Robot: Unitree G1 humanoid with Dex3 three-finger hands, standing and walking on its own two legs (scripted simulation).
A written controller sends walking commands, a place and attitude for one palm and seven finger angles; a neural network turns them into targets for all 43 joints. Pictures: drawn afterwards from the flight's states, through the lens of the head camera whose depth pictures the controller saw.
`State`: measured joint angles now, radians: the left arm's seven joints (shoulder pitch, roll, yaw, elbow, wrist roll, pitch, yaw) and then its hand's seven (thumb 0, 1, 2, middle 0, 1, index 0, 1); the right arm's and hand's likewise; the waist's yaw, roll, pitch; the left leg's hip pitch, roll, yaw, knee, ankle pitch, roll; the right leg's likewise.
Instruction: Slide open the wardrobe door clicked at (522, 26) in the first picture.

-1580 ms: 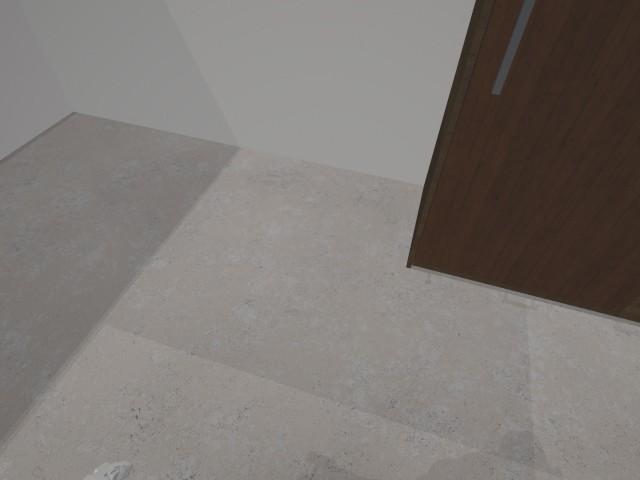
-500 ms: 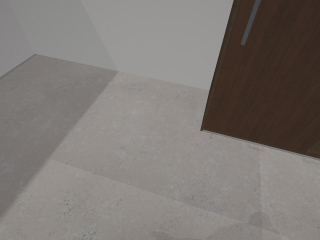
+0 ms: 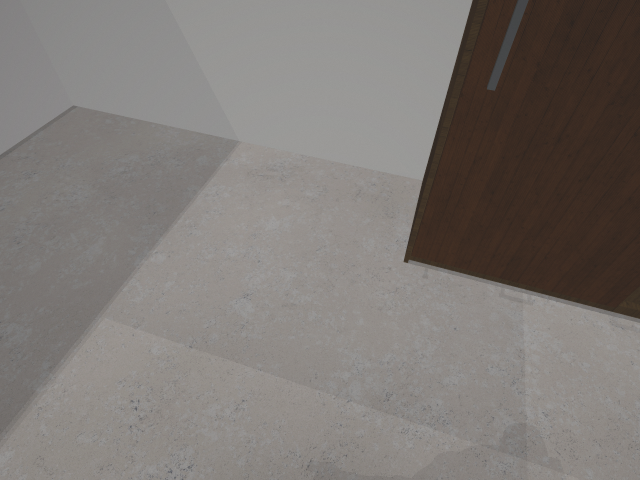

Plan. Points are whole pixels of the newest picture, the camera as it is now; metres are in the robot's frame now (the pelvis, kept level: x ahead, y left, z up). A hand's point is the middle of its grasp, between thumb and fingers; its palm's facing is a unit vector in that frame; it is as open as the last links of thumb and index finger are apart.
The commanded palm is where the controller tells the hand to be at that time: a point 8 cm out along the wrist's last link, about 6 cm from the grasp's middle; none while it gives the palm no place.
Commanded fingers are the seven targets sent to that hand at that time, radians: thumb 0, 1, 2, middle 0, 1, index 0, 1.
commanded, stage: walk to a spot facing it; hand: left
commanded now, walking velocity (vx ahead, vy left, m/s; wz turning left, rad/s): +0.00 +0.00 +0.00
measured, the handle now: (512, 25) +1.01 -0.37 +0.15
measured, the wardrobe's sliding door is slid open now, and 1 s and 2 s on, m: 0.00 0.00 0.00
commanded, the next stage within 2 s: none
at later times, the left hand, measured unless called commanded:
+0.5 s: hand out of the picture +0.06 +0.17 -0.19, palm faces -0.16 -0.95 -0.28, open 7.4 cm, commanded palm none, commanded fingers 0.00 0.90 0.90 -0.20 -0.30 -0.20 -0.30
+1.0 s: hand out of the picture +0.12 +0.19 -0.18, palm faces -0.34 -0.92 -0.21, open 7.4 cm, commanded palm none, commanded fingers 0.00 0.90 0.90 -0.20 -0.30 -0.20 -0.30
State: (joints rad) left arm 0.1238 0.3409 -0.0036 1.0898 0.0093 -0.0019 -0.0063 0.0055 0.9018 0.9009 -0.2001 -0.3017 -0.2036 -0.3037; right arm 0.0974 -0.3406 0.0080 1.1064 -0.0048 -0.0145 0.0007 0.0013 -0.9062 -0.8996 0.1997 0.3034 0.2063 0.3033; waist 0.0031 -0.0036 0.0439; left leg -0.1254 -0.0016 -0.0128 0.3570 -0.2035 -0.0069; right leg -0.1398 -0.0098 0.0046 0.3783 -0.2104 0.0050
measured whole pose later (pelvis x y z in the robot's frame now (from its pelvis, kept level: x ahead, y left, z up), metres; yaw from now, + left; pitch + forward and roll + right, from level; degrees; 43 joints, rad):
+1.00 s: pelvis +0.00 +0.01 -0.01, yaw -26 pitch +2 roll -1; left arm 0.30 0.24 0.07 0.93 0.02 0.04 -0.02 0.01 0.90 0.90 -0.20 -0.30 -0.20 -0.30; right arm 0.15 -0.24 -0.04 0.90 -0.01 -0.01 -0.01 0.00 -0.91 -0.90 0.20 0.30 0.20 0.30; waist 0.05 -0.03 -0.01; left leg -0.24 0.01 -0.01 0.51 -0.36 -0.02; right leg -0.32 0.13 0.23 0.51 -0.23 -0.02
